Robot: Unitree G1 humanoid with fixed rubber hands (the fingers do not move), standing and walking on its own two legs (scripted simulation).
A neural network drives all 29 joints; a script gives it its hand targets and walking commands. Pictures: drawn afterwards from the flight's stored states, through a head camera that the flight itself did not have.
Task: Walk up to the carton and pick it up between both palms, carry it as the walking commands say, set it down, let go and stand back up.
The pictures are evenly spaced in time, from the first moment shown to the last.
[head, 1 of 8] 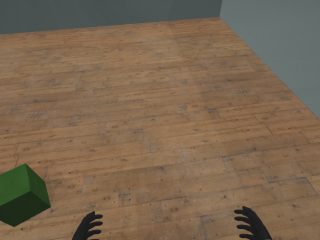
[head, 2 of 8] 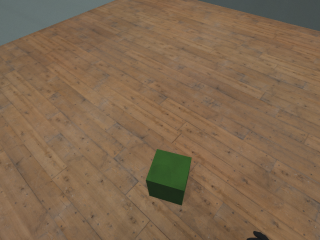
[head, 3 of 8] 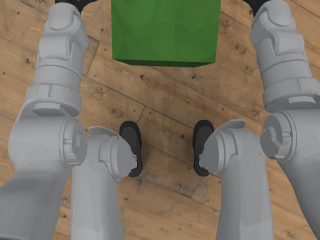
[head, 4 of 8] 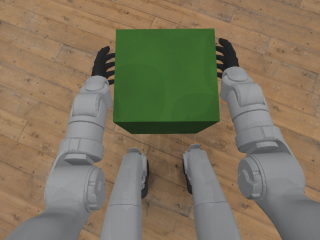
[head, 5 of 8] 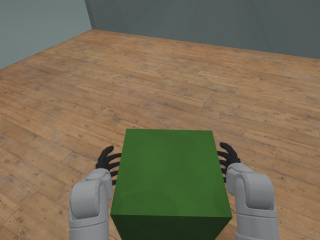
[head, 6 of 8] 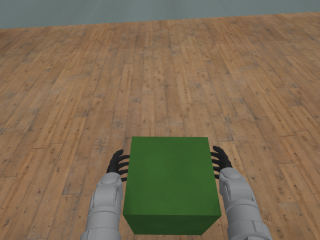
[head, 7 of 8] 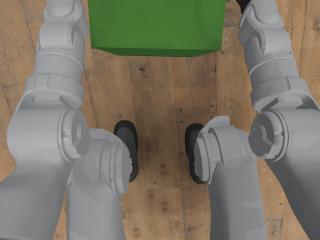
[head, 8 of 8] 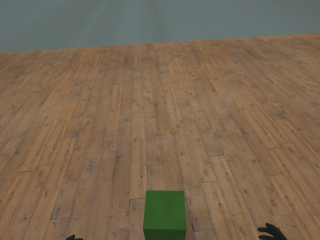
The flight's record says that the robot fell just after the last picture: no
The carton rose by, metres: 0.66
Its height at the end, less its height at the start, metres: +0.00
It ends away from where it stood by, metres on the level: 0.72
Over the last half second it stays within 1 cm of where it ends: yes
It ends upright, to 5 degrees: yes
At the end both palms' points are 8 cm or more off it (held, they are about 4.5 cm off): yes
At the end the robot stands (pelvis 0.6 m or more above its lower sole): yes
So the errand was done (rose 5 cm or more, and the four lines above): yes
